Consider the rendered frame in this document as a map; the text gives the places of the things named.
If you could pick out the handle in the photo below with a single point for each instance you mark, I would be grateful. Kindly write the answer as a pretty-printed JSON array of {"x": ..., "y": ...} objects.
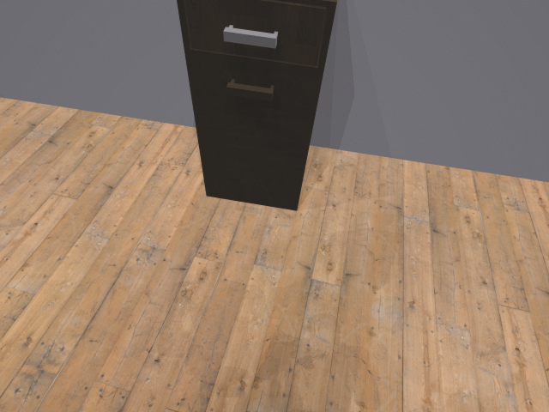
[
  {"x": 248, "y": 37},
  {"x": 248, "y": 91}
]

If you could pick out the cabinet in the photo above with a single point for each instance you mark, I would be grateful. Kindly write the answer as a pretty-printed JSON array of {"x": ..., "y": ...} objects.
[{"x": 254, "y": 151}]

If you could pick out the drawer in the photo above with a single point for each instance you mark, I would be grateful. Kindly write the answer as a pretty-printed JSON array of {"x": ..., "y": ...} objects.
[{"x": 299, "y": 27}]

